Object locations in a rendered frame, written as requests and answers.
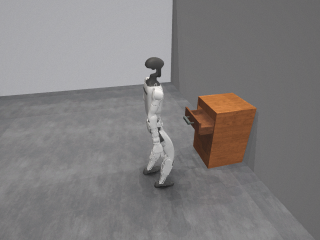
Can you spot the drawer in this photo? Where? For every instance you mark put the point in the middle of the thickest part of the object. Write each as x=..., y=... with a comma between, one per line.
x=203, y=123

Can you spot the right robot foot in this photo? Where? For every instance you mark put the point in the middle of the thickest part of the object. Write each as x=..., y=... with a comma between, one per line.
x=167, y=183

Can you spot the right robot forearm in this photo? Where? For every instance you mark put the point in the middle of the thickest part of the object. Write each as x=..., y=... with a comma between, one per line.
x=154, y=130

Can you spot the handle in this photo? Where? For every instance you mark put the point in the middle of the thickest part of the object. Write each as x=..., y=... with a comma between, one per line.
x=187, y=120

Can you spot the robot left upper arm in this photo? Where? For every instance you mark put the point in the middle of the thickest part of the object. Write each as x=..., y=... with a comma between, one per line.
x=146, y=78

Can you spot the left robot foot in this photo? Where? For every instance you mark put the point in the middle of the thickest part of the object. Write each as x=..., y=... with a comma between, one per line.
x=153, y=170

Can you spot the robot right hand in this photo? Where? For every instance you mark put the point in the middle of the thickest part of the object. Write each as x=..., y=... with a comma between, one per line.
x=157, y=149

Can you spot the robot foot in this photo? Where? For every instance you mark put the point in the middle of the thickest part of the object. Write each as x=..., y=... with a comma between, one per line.
x=167, y=183
x=153, y=170

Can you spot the robot right upper arm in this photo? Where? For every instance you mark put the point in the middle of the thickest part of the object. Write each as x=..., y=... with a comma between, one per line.
x=156, y=98

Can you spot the cabinet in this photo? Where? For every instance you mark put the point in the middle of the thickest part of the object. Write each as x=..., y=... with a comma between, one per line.
x=233, y=119

